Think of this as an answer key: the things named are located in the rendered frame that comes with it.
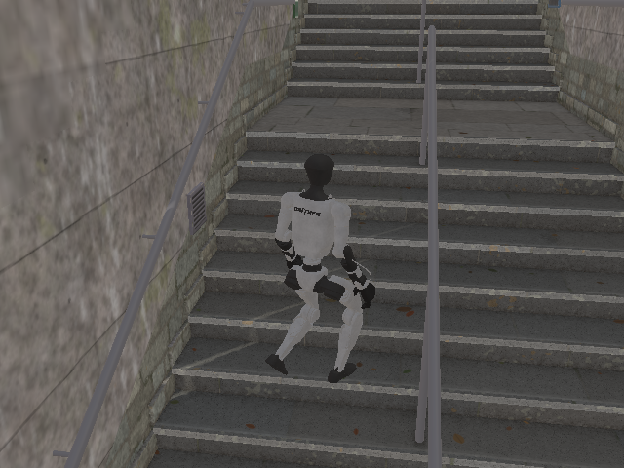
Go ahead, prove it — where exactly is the left robot thigh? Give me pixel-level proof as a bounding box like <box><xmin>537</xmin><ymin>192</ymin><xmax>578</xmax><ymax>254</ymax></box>
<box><xmin>284</xmin><ymin>265</ymin><xmax>320</xmax><ymax>323</ymax></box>

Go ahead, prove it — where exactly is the robot right forearm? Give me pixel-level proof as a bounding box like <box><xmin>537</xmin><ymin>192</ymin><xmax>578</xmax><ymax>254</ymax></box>
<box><xmin>340</xmin><ymin>245</ymin><xmax>369</xmax><ymax>290</ymax></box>

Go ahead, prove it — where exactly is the robot left hand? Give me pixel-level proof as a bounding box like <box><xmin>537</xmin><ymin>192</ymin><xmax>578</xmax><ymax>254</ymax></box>
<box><xmin>286</xmin><ymin>255</ymin><xmax>303</xmax><ymax>269</ymax></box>

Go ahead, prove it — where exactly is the left robot upper arm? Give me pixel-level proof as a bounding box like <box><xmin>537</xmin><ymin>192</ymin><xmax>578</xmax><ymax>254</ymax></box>
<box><xmin>275</xmin><ymin>192</ymin><xmax>301</xmax><ymax>242</ymax></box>

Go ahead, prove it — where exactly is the right robot thigh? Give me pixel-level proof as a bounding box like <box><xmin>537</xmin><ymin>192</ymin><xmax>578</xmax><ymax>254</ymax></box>
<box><xmin>319</xmin><ymin>275</ymin><xmax>363</xmax><ymax>326</ymax></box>

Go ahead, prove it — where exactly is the robot right hand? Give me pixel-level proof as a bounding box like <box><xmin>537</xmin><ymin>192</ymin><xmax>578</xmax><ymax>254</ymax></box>
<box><xmin>353</xmin><ymin>283</ymin><xmax>375</xmax><ymax>309</ymax></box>

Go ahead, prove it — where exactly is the robot left forearm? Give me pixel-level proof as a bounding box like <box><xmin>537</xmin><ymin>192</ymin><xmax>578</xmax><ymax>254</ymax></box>
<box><xmin>275</xmin><ymin>231</ymin><xmax>297</xmax><ymax>262</ymax></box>

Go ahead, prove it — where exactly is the right robot upper arm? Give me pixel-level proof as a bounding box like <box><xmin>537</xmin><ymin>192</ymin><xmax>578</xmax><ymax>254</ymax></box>
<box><xmin>331</xmin><ymin>200</ymin><xmax>351</xmax><ymax>259</ymax></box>

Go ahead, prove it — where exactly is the robot thigh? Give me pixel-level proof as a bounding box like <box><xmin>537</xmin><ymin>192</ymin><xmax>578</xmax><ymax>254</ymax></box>
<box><xmin>284</xmin><ymin>265</ymin><xmax>320</xmax><ymax>323</ymax></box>
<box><xmin>319</xmin><ymin>275</ymin><xmax>363</xmax><ymax>326</ymax></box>

